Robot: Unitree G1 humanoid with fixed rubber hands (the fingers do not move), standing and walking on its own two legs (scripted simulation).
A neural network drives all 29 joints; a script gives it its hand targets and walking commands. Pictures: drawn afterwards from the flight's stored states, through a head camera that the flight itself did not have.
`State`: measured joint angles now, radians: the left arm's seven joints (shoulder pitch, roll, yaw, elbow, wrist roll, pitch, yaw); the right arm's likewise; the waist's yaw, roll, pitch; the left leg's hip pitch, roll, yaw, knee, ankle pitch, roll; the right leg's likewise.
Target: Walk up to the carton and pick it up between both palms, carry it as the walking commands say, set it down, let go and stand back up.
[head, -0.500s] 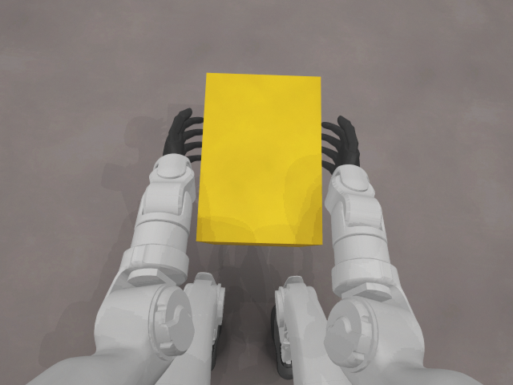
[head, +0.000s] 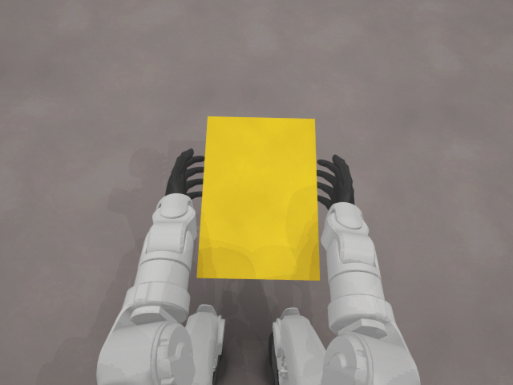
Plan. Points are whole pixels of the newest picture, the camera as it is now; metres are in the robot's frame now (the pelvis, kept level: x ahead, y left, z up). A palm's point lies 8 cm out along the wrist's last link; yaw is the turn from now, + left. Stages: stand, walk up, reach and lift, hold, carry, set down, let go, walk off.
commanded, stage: reach and lift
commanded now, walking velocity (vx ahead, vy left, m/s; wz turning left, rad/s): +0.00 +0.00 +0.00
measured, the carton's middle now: (258, 208) +0.41 -0.01 -0.11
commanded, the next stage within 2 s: none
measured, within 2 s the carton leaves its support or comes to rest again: neither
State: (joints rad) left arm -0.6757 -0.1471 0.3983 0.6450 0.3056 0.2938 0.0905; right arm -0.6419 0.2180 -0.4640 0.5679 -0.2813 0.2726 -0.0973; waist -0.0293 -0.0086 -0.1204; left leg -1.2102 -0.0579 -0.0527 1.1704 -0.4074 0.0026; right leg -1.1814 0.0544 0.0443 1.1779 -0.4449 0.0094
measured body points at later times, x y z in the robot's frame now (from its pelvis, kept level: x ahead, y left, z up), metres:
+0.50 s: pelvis +0.01 +0.00 +0.06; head +0.13 +0.01 +0.50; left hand +0.39 +0.13 +0.02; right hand +0.38 -0.14 +0.03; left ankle +0.07 +0.11 -0.63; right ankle +0.05 -0.12 -0.63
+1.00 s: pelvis +0.03 +0.01 +0.10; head +0.07 +0.01 +0.55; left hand +0.38 +0.12 +0.10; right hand +0.37 -0.14 +0.11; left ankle +0.07 +0.11 -0.63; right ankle +0.05 -0.12 -0.63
